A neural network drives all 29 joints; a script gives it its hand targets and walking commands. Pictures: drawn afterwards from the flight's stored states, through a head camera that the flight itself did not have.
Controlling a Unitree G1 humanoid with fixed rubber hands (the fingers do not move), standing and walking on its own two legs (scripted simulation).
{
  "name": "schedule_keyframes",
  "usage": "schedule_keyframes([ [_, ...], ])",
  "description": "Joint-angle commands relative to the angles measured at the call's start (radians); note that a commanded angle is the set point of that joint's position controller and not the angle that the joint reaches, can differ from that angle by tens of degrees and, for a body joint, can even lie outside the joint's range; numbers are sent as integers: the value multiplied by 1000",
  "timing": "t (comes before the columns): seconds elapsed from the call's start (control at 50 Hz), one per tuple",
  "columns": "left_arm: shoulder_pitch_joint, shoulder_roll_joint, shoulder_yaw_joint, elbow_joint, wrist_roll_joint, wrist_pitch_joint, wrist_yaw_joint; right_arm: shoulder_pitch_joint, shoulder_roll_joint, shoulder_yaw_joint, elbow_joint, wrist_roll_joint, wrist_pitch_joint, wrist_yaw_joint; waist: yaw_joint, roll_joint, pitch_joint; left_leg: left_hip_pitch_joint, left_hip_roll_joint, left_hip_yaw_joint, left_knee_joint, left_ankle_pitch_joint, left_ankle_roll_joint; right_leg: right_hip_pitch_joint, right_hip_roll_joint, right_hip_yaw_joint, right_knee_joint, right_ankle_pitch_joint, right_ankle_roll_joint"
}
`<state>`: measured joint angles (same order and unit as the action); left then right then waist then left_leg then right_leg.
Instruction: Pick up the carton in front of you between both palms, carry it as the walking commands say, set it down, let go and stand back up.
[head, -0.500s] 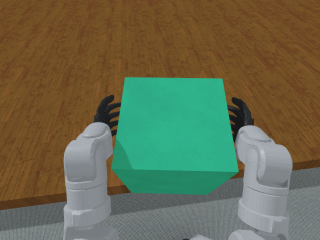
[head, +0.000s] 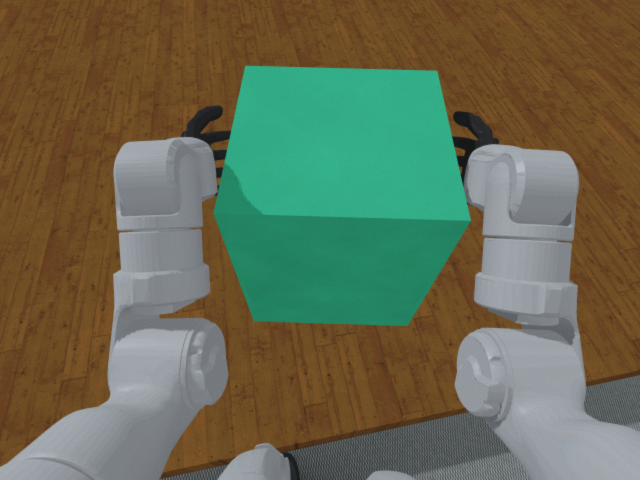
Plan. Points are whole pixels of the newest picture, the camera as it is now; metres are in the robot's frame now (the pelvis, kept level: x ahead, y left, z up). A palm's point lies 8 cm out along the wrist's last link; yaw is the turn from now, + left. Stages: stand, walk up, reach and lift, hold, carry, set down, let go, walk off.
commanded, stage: carry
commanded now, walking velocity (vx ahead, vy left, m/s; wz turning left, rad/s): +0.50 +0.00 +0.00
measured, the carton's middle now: (335, 210) +0.40 -0.01 +0.10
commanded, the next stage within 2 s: none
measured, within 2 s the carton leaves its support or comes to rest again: neither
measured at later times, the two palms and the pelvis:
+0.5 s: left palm out of the picture +0.71 +0.16 +0.21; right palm out of the picture +0.75 -0.14 +0.22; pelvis +0.34 -0.04 +0.09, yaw +2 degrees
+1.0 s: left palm out of the picture +1.05 +0.14 +0.33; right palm out of the picture +1.04 -0.16 +0.33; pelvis +0.67 +0.01 +0.14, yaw +1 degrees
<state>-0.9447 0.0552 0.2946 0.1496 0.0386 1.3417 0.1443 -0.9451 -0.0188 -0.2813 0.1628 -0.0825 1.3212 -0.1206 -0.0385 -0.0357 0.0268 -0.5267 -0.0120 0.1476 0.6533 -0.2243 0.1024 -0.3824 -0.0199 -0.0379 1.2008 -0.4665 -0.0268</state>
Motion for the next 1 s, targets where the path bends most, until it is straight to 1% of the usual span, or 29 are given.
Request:
schedule_keyframes([
  [0.0, -747, -1114, -565, -99, -371, -9, -204, -742, 1082, 541, -148, 465, 2, 221, -50, 142, -593, 858, 327, -560, -198, 400, 168, -509, 7, 53, 358, 56, -23],
  [0.08, -656, -1106, -577, -209, -323, -33, -163, -774, 1103, 606, -343, 512, -14, 210, -48, 126, -594, 873, 293, -425, -190, 476, 132, -623, -7, 6, 376, 89, -37],
  [0.14, -578, -1058, -625, -279, -287, -50, -144, -710, 1060, 654, -419, 514, -24, 206, -78, 160, -598, 999, 308, -410, -161, 575, 168, -859, -8, -35, 557, -21, -60],
  [0.2, -572, -991, -677, -313, -272, -57, -141, -690, 997, 704, -438, 530, -29, 215, -88, 145, -529, 1009, 295, -387, -231, 475, 173, -1024, -45, -59, 606, -120, -85],
  [0.22, -561, -966, -679, -303, -272, -53, -142, -676, 982, 708, -416, 530, -26, 221, -59, 136, -479, 930, 270, -354, -277, 425, 146, -966, -71, -48, 491, -118, -89],
  [0.26, -567, -938, -680, -300, -282, -47, -147, -674, 982, 718, -381, 542, -18, 234, -19, 112, -424, 638, 216, -208, -432, 573, 127, -581, -43, -133, 77, -1, -97],
  [0.28, -567, -948, -682, -275, -283, -42, -153, -684, 988, 716, -355, 532, -12, 240, 6, 155, -467, 540, 184, -94, -384, 979, 109, -352, 27, -227, -13, 71, -116],
  [0.3, -559, -968, -687, -245, -291, -37, -161, -654, 990, 706, -321, 519, -7, 245, 48, 232, -520, 529, 197, -54, -287, 1349, 89, -190, 87, -269, -77, 115, -123],
  [0.32, -538, -992, -695, -222, -305, -38, -172, -634, 996, 699, -303, 502, -6, 248, 108, 274, -606, 560, 199, -47, -123, 1496, 58, -23, 123, -254, -183, 201, -122],
  [0.34, -551, -1020, -709, -223, -327, -45, -185, -632, 998, 689, -284, 482, -8, 249, 202, 246, -695, 550, 179, -25, 125, 1446, 13, 189, 133, -202, -413, 312, -117],
  [0.36, -557, -1039, -717, -229, -343, -56, -199, -635, 999, 681, -280, 459, -14, 249, 234, 80, -793, 283, 99, -90, 436, 915, -21, 490, 6, 128, -577, 271, -186],
  [0.38, -574, -1069, -727, -218, -368, -70, -209, -611, 1006, 675, -286, 450, -12, 248, 207, -347, -905, 1, -157, -148, 972, -64, -90, 701, -297, 718, -689, 756, -395],
  [0.4, -536, -1109, -741, -230, -410, -65, -217, -591, 983, 644, -268, 423, -12, 237, 193, -241, -935, -89, -140, -345, 1174, -82, -46, 746, -277, 731, -630, 942, -399],
  [0.42, -590, -1146, -761, -272, -451, -68, -227, -580, 973, 636, -282, 393, -18, 228, 210, -143, -859, -196, -114, -338, 1204, -114, -37, 730, -249, 630, -585, 869, -355],
  [0.44, -669, -1177, -774, -310, -490, -72, -236, -581, 959, 616, -288, 365, -22, 217, 186, -55, -759, -273, -64, -293, 1147, -138, -21, 669, -228, 563, -606, 749, -281],
  [0.46, -737, -1200, -794, -335, -530, -77, -245, -583, 946, 589, -277, 341, -26, 206, 163, -17, -704, -306, -31, -287, 1095, -127, -12, 635, -217, 513, -636, 723, -254],
  [0.5, -803, -1222, -822, -360, -586, -80, -254, -571, 905, 556, -265, 301, -35, 189, 147, 12, -642, -350, -6, -235, 1013, -174, -6, 615, -202, 438, -674, 606, -223],
  [0.54, -825, -1206, -803, -352, -595, -74, -258, -544, 872, 535, -224, 261, -40, 178, 149, 78, -589, -325, 15, -185, 775, -207, -28, 569, -224, 377, -722, 653, -230],
  [0.6, -825, -1175, -755, -282, -588, -52, -267, -525, 841, 519, -170, 237, -26, 165, 155, -3, -571, -317, 34, -138, 524, -103, -27, 587, -230, 269, -740, 866, -225],
  [0.66, -773, -1131, -679, -128, -549, -23, -278, -543, 819, 504, -90, 228, 3, 153, 148, -76, -514, -237, 20, -83, 259, 60, -23, 521, -175, 136, -771, 876, -188],
  [0.74, -756, -1067, -569, 41, -492, 8, -281, -635, 838, 477, 11, 280, 45, 157, 143, -103, -406, -80, -9, 7, -15, 223, -14, 430, -146, 38, -808, 861, -141],
  [0.8, -759, -1034, -485, 109, -446, 26, -270, -716, 886, 452, 76, 352, 70, 171, 83, -138, -428, 143, -56, 64, -155, 213, -9, 440, -134, -34, -649, 1096, -75],
  [0.82, -761, -1020, -460, 125, -431, 28, -265, -731, 903, 440, 104, 372, 74, 176, 47, -119, -469, 309, -63, 70, -207, 201, -9, 382, -114, -71, -524, 1041, -43],
  [0.84, -780, -999, -435, 137, -415, 30, -259, -748, 922, 429, 126, 390, 74, 182, 17, -56, -525, 510, 46, -68, -184, 170, 13, 229, -100, -65, -345, 767, -15],
  [0.86, -772, -990, -416, 166, -407, 37, -256, -762, 917, 416, 146, 405, 75, 184, 19, 114, -563, 668, 283, -403, -103, 329, 68, 14, -29, -56, -137, 294, 4],
  [0.88, -782, -991, -377, 176, -385, 36, -247, -756, 915, 390, 171, 403, 66, 186, -27, 308, -584, 819, 397, -767, -256, 204, 227, -280, 122, 9, 101, -56, 14],
  [0.9, -805, -989, -364, 158, -365, 32, -237, -771, 955, 391, 150, 423, 59, 195, -28, 226, -525, 771, 385, -760, -303, 93, 220, -364, 60, 85, 175, -32, -11],
  [0.94, -814, -1024, -352, 133, -342, 34, -222, -881, 1064, 421, 77, 486, 48, 215, -18, 67, -480, 617, 326, -585, -317, 101, 150, -350, 3, 90, 111, 75, -27],
  [0.98, -768, -1058, -344, 128, -320, 29, -211, -923, 1135, 446, 28, 527, 33, 227, 2, 72, -481, 524, 293, -469, -362, 51, 107, -279, -32, 81, -3, 137, -17],
])
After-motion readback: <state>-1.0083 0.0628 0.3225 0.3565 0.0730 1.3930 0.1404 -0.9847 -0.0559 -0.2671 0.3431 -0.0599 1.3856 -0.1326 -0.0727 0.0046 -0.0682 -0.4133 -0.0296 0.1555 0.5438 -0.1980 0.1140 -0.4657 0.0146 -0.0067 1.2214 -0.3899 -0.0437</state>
